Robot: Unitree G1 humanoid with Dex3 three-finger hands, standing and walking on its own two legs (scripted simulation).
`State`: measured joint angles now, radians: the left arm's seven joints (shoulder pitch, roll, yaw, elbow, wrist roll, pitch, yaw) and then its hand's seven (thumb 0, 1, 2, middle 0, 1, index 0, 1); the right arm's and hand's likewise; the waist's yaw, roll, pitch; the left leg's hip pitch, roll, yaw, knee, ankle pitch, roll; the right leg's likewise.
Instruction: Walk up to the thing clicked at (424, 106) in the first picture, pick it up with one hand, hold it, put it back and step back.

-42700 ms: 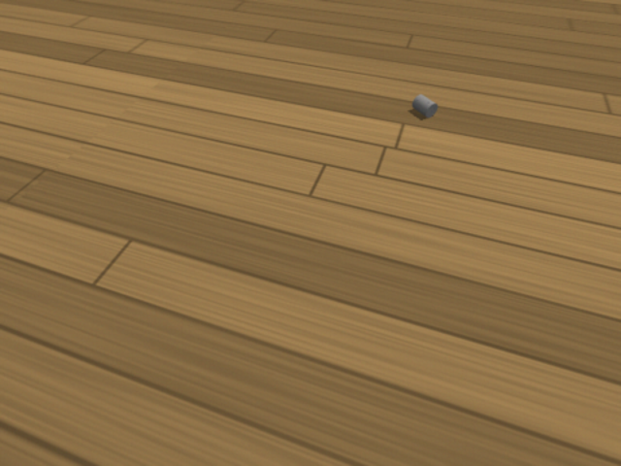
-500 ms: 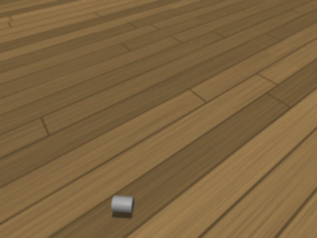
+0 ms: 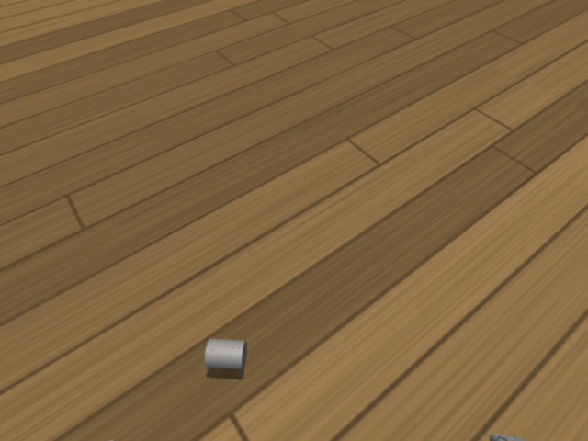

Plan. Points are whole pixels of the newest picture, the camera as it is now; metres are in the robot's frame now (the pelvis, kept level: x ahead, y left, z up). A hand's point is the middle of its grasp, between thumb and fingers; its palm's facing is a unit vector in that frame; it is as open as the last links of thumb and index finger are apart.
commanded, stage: step back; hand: left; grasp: from above
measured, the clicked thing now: (226, 353) +0.46 +0.24 -0.73
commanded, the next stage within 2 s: none
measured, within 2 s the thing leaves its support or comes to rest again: neither
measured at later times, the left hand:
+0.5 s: hand out of the picture +0.04 +0.31 -0.17, palm faces -0.10 -0.93 -0.36, open 7.4 cm
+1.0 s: hand out of the picture -0.08 +0.33 -0.16, palm faces -0.01 -0.92 -0.38, open 7.4 cm
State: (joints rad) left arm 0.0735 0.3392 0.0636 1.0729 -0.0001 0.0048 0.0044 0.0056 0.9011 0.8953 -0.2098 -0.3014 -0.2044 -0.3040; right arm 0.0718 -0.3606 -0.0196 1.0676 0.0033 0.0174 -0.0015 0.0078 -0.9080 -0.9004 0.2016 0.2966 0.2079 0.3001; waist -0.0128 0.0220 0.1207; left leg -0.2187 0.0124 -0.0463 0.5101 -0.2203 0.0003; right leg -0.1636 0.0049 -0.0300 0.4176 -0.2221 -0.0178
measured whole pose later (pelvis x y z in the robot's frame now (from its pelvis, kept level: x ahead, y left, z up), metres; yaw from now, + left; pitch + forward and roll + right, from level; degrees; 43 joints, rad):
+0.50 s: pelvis -0.09 +0.05 -0.01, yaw -3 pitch -2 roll -1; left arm 0.09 0.39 0.08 0.89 0.01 0.07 0.01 0.01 0.90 0.90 -0.21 -0.30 -0.20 -0.30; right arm 0.13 -0.34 -0.04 0.87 -0.02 0.02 -0.02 0.01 -0.90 -0.90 0.20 0.30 0.21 0.30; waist -0.03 -0.03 0.22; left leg -0.32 0.00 0.02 0.58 -0.24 0.05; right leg -0.36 0.07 0.12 0.98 -0.52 0.02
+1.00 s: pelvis -0.23 +0.06 -0.02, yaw +0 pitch -3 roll +0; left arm 0.09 0.39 0.08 0.78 0.02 0.06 0.01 0.01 0.90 0.90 -0.21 -0.30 -0.20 -0.30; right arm 0.17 -0.38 -0.05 0.89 -0.03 0.03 0.00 0.01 -0.91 -0.90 0.20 0.30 0.21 0.30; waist 0.00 -0.04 0.20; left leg -0.25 -0.05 -0.03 0.65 -0.35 0.03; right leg -0.43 0.00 0.07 0.79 -0.42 0.00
